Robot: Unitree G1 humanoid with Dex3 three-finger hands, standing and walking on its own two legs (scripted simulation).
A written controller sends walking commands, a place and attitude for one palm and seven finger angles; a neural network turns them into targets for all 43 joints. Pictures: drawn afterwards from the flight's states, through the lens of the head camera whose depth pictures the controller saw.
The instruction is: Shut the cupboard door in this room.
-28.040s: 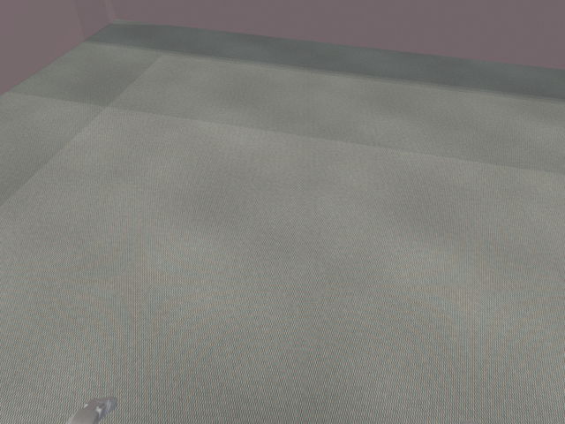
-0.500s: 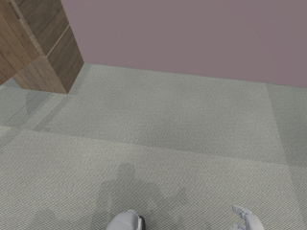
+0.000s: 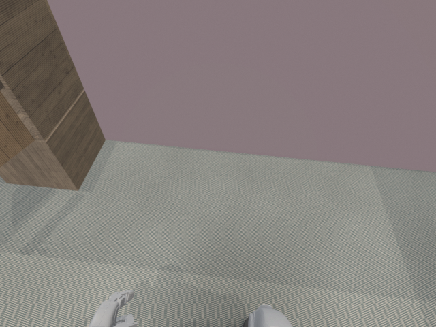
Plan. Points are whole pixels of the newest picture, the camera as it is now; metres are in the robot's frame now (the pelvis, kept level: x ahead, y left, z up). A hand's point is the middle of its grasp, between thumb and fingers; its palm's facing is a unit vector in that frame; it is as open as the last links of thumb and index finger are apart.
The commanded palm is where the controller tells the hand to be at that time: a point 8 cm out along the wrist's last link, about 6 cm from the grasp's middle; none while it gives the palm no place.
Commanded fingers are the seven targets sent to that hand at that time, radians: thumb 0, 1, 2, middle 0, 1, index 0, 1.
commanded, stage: walk to a spot facing it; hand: left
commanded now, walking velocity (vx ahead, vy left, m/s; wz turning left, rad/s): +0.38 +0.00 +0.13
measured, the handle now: out of the picture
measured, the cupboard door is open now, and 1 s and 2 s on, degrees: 72 72 72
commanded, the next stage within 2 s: turn to face it in 0.68 s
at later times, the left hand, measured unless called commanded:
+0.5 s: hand out of the picture +0.11 +0.17 -0.18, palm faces +0.24 -0.95 -0.17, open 7.3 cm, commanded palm none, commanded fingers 0.00 0.90 0.90 -0.20 -0.30 -0.20 -0.30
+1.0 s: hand (134, 199) +0.46 +0.23 -0.15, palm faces +0.15 -0.96 -0.23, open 7.4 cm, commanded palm none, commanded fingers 0.00 0.90 0.90 -0.20 -0.30 -0.20 -0.30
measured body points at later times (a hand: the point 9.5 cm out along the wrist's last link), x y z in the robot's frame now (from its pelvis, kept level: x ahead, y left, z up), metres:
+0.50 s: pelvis +0.20 +0.01 +0.00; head +0.22 +0.03 +0.45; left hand +0.10 +0.22 -0.16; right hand +0.34 -0.22 -0.14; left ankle +0.28 +0.14 -0.72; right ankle +0.15 -0.13 -0.73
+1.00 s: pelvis +0.37 +0.03 +0.00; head +0.40 +0.02 +0.45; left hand +0.45 +0.28 -0.14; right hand +0.34 -0.19 -0.17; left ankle +0.29 +0.14 -0.73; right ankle +0.48 -0.07 -0.73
